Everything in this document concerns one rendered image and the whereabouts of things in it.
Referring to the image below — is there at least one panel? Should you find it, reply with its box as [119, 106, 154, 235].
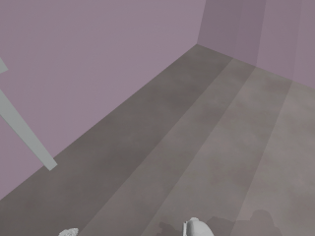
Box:
[0, 57, 57, 171]

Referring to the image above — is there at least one robot right thigh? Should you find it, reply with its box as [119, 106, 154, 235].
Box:
[181, 219, 214, 236]

